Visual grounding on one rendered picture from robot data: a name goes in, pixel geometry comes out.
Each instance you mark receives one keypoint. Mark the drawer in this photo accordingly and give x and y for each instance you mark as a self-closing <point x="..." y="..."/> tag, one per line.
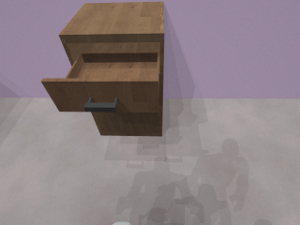
<point x="132" y="77"/>

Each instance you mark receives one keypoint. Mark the handle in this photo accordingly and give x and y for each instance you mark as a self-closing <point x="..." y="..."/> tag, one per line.
<point x="100" y="107"/>

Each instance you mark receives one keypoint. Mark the cabinet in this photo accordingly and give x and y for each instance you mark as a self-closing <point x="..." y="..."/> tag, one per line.
<point x="121" y="27"/>

